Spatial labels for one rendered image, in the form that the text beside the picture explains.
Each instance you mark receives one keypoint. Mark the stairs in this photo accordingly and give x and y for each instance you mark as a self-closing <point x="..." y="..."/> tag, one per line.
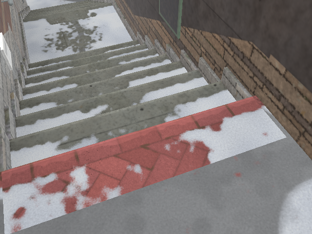
<point x="81" y="99"/>
<point x="62" y="8"/>

